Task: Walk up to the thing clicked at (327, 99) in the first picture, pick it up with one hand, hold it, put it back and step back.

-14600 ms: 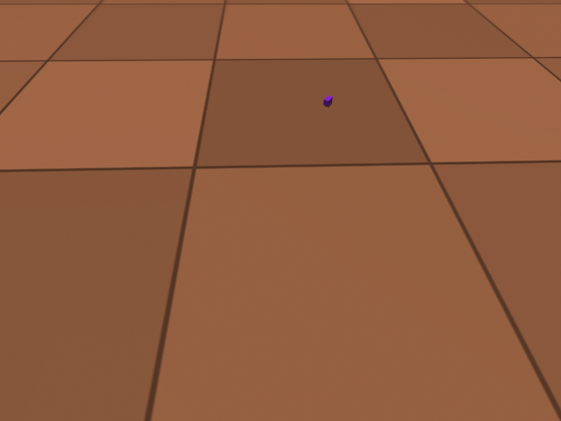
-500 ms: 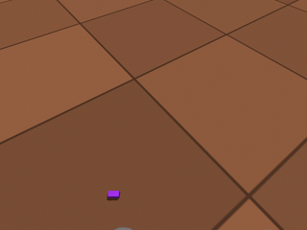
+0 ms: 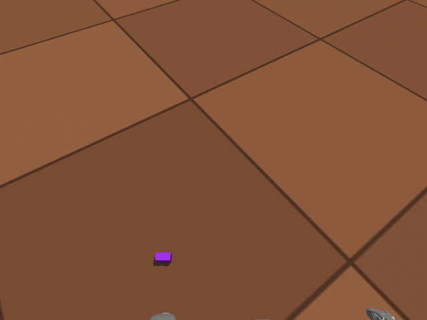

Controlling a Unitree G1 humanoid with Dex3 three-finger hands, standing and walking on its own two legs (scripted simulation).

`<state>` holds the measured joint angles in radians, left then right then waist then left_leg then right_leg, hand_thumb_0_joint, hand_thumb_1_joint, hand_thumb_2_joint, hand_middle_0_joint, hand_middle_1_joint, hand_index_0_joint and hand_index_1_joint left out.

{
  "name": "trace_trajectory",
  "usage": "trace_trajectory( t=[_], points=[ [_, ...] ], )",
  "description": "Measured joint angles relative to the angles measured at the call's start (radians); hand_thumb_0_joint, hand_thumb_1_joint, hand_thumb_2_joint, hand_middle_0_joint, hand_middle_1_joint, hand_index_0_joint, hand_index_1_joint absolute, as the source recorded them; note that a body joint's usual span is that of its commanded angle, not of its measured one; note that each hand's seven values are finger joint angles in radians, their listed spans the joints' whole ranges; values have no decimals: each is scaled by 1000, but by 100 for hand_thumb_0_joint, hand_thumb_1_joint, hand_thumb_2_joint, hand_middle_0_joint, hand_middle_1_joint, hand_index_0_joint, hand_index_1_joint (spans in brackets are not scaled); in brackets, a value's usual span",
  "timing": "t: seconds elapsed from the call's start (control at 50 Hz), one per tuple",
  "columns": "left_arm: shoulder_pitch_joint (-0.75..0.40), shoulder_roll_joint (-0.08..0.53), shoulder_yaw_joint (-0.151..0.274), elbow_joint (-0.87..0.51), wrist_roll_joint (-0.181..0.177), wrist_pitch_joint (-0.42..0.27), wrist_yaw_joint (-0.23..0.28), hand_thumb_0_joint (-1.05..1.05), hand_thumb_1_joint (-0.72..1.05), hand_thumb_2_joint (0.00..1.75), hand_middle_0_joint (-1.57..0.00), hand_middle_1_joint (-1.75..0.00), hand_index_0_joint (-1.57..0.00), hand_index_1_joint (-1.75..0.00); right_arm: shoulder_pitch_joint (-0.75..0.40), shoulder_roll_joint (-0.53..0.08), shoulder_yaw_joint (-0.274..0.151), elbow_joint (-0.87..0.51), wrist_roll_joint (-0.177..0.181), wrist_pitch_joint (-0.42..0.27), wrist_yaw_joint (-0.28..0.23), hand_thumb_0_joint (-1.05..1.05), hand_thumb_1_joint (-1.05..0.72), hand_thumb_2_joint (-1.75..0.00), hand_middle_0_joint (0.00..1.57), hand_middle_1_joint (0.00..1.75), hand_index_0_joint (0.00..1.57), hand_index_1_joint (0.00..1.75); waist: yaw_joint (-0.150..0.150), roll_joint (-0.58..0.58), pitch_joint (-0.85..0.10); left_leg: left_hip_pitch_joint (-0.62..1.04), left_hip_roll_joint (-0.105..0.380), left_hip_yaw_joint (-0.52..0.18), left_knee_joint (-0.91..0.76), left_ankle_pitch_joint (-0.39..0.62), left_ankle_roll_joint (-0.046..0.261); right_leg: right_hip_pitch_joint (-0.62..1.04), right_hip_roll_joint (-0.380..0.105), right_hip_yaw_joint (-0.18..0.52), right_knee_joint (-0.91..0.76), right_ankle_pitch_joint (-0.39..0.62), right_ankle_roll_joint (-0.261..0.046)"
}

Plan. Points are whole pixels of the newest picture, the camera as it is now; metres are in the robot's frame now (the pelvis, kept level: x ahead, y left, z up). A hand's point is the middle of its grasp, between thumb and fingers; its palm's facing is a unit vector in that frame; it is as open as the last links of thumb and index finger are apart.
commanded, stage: walk up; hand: left
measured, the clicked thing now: (163, 257) +0.43 +0.21 -0.74
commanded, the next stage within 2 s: stand in 1.44 s
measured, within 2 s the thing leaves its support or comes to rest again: neither
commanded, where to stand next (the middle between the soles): +0.04 -0.02 m, yaw -1 degrees
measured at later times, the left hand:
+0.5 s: hand out of the picture +0.08 +0.23 -0.14, palm faces -0.02 -0.95 -0.32, open 7.4 cm
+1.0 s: hand out of the picture +0.09 +0.23 -0.13, palm faces -0.01 -0.94 -0.33, open 7.4 cm
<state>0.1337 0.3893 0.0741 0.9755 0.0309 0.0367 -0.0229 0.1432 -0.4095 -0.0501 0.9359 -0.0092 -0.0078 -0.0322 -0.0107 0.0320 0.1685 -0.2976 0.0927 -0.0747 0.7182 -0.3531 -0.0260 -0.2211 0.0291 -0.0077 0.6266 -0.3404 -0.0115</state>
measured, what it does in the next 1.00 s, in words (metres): steps on the spot: left foot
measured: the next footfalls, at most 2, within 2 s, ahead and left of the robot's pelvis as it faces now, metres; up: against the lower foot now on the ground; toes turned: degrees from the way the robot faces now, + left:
left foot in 0.22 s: +0.03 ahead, +0.12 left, +0.00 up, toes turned -1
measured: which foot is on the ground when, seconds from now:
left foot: up 0.00-0.20, down 0.22-1.00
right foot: down 0.00-1.00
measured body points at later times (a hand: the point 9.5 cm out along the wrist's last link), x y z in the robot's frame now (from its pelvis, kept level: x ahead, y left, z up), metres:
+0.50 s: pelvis +0.00 -0.02 +0.02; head +0.00 -0.01 +0.47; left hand +0.08 +0.28 -0.11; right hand +0.09 -0.32 -0.10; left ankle -0.01 +0.12 -0.72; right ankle +0.00 -0.13 -0.72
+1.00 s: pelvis +0.00 -0.02 +0.03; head +0.00 -0.02 +0.48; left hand +0.09 +0.28 -0.10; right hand +0.07 -0.33 -0.10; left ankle -0.01 +0.12 -0.72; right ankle +0.00 -0.13 -0.72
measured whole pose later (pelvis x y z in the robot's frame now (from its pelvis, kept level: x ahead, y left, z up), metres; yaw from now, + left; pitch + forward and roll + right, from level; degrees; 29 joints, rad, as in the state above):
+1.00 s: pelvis +0.00 -0.02 +0.03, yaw -1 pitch -3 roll +0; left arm 0.09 0.35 0.03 1.14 0.01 -0.01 -0.02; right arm 0.11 -0.36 0.00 1.13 -0.01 -0.02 0.00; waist 0.00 0.00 0.05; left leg -0.08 0.03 0.01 0.31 -0.18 -0.03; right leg -0.10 0.02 0.00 0.32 -0.17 -0.01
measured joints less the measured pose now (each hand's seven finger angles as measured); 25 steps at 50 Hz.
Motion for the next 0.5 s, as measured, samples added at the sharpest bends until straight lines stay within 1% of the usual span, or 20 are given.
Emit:
trace_trajectory(
  t=[0.02,0.04,0.06,0.1,0.14,0.18,0.2,0.22,0.24,0.26,0.28,0.32,0.34,0.38,0.42,0.5],
  points=[
    [7,-6,-4,-5,3,-7,-1,0,91,90,-20,-30,-20,-30,-1,-4,0,5,5,9,-5,0,-90,-90,20,30,20,30,3,2,-5,-15,-17,-8,49,-62,14,1,-1,0,0,-4,-3],
    [16,-11,-9,-10,5,-11,-4,0,91,90,-20,-30,-20,-30,-2,-5,0,11,7,16,-8,0,-90,-90,20,30,20,30,13,-7,-14,-27,-44,-7,100,-130,22,-2,-9,11,0,-7,-7],
    [26,-16,-12,-15,6,-12,-6,0,91,90,-20,-30,-20,-30,-3,-6,1,16,9,19,-8,0,-90,-90,20,30,20,30,21,-16,-22,-32,-69,-1,140,-175,30,-1,-18,22,-7,-5,-10],
    [37,-26,-18,-25,8,-11,-7,0,91,90,-20,-30,-20,-30,1,-10,3,18,15,13,-5,0,-91,-90,20,30,20,30,23,-23,-34,-35,-97,13,174,-206,40,6,-28,27,-34,9,-12],
    [38,-30,-23,-33,9,-16,-3,0,91,90,-20,-30,-20,-30,9,-11,6,20,17,4,-2,0,-91,-90,20,30,20,30,22,-25,-42,-21,-102,30,136,-188,39,8,-31,20,-53,21,-12],
    [38,-29,-28,-43,5,-22,0,0,90,90,-20,-30,-20,-30,15,-8,12,26,12,-1,2,0,-91,-90,20,30,20,30,23,-28,-48,12,-96,46,40,-153,36,3,-27,11,-53,23,-11],
    [37,-27,-30,-47,1,-23,0,0,90,90,-20,-30,-20,-30,17,-5,13,30,8,-4,5,0,-91,-90,20,30,20,30,21,-29,-49,36,-94,53,-28,-116,36,-2,-25,5,-45,18,-9],
    [34,-24,-32,-50,-5,-22,0,0,90,90,-20,-30,-20,-30,19,0,14,35,4,-8,6,0,-91,-90,20,30,20,30,19,-33,-49,66,-94,59,-114,-41,37,-8,-25,-1,-29,10,-7],
    [28,-15,-33,-47,-11,-19,1,0,90,90,-20,-30,-20,-30,15,14,14,44,-2,-12,6,0,-91,-90,20,30,20,30,19,-56,-41,89,-106,66,-163,56,34,-11,-37,4,-8,-1,-2],
    [23,-8,-33,-41,-19,-15,2,0,90,90,-20,-30,-20,-30,13,33,16,51,-8,-16,8,0,-91,-90,20,30,20,30,25,-86,-36,109,-121,80,-188,79,32,-13,-51,19,9,-4,-1],
    [21,-6,-34,-34,-28,-10,5,0,91,90,-20,-30,-20,-30,17,46,21,55,-13,-19,11,0,-91,-90,20,30,20,30,28,-101,-41,120,-124,86,-204,82,31,-15,-50,35,14,-14,-2],
    [19,-10,-39,-16,-33,-5,5,0,91,90,-20,-30,-20,-30,26,59,33,60,-14,-22,21,0,-91,-90,20,30,20,30,20,-98,-60,124,-111,75,-210,75,32,-7,-38,31,9,-93,-5],
    [20,-11,-41,-8,-32,-8,4,0,91,90,-20,-30,-20,-30,26,63,38,65,-13,-21,25,0,-91,-90,20,30,20,30,20,-95,-68,128,-102,74,-211,72,29,8,-37,30,-20,-89,-8],
    [26,-11,-43,10,-31,-19,1,0,91,90,-20,-30,-20,-30,12,69,46,73,-9,-14,30,0,-90,-90,20,30,20,30,29,-93,-76,140,-88,87,-212,67,20,33,-38,23,-88,72,-1],
    [24,-20,-46,37,-30,-26,1,0,91,90,-20,-30,-20,-30,-4,69,46,77,-2,-12,31,1,-90,-90,20,30,20,30,20,-73,-78,150,-72,82,-215,68,12,56,-25,15,-119,84,4],
    [18,-34,-57,75,-26,-32,-1,1,91,90,-20,-30,-20,-30,-18,63,47,91,1,-9,36,0,-90,-90,20,30,20,30,13,-49,-106,169,-70,75,-276,99,8,76,-23,8,-172,92,2]
  ],
)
